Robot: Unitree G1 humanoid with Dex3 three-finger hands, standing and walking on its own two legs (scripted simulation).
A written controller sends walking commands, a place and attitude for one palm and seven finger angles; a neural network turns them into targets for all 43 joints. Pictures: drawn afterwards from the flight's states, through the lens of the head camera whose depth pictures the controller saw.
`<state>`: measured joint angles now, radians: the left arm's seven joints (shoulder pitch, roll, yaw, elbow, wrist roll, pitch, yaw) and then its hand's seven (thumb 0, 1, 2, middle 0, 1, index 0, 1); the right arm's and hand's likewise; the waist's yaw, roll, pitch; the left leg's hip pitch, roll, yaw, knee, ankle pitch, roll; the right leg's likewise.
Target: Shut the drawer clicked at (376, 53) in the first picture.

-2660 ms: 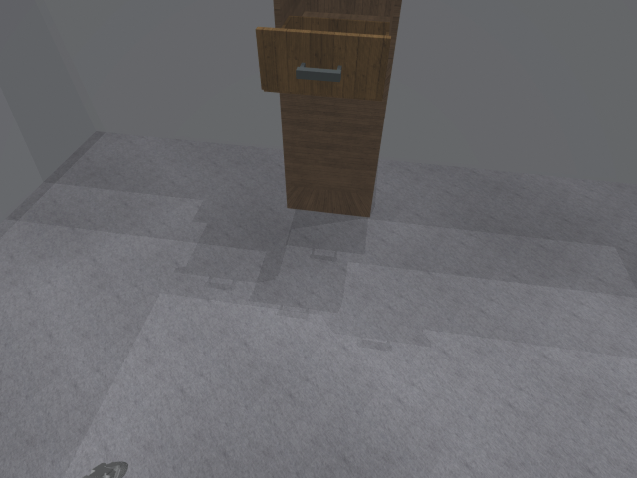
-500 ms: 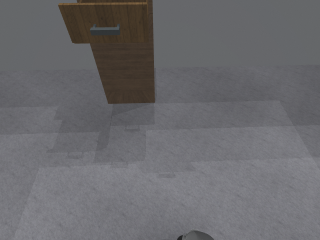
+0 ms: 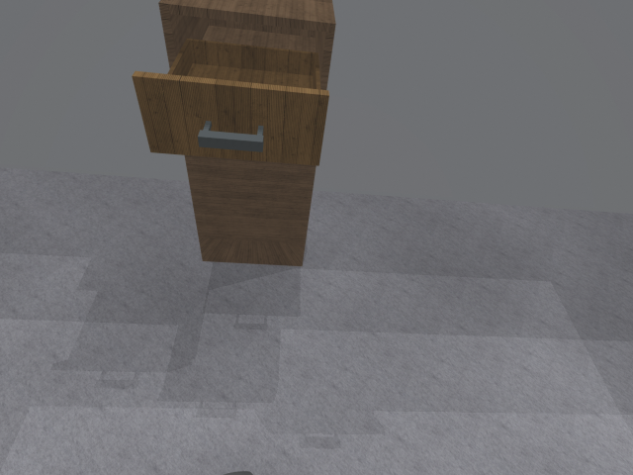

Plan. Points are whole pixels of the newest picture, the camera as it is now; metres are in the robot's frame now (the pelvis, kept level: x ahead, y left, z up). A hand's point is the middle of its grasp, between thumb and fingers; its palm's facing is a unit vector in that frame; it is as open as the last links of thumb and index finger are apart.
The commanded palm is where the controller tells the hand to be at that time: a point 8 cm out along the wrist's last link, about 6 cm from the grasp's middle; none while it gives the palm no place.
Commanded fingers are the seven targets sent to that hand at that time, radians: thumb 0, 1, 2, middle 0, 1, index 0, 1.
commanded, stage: take the last steps up to it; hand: left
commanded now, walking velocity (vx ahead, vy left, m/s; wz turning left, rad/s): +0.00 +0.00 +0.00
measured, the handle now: (233, 134) +0.66 +0.22 +0.06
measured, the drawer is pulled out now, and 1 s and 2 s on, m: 0.30 0.30 0.30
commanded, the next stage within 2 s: come to a stop and stand still in 1.06 s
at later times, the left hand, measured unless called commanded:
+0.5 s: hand (224, 405) +0.24 +0.15 -0.14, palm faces -0.04 -0.99 -0.17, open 7.3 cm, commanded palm none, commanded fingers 0.00 0.90 0.90 -0.20 -0.30 -0.20 -0.30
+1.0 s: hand (209, 438) +0.20 +0.16 -0.18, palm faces +0.17 -0.98 -0.14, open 7.3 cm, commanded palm none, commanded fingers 0.00 0.90 0.90 -0.20 -0.30 -0.20 -0.30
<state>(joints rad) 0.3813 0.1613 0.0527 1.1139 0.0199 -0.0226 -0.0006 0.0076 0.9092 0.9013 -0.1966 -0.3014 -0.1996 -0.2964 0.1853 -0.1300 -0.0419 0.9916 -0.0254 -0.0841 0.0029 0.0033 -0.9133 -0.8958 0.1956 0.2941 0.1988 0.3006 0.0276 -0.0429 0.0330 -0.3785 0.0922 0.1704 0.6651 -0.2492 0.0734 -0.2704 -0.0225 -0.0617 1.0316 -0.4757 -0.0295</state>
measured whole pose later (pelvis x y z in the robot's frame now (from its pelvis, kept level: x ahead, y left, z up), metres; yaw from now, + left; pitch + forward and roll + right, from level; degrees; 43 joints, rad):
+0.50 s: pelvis +0.14 -0.02 +0.02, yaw +0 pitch +0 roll +1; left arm 0.14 0.15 0.05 1.03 0.02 -0.01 -0.01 0.01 0.92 0.90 -0.19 -0.30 -0.20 -0.30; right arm 0.50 -0.08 -0.04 1.18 -0.03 -0.05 -0.02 0.01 -0.91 -0.90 0.20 0.29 0.20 0.30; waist -0.09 0.00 0.03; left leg -0.06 0.02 0.19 0.38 -0.31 0.03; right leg -0.38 -0.09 -0.11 0.60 -0.26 0.01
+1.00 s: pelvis +0.29 +0.01 +0.00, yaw +3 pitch -2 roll -2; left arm 0.42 0.16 0.05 1.15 0.02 -0.01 0.01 0.00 0.92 0.90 -0.19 -0.30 -0.20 -0.30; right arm 0.14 -0.16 -0.05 0.98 -0.03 -0.07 0.00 0.00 -0.91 -0.90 0.19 0.29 0.20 0.30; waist 0.05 -0.03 0.05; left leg -0.35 0.08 0.15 0.62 -0.24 0.05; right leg -0.21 -0.06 -0.12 0.85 -0.49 0.00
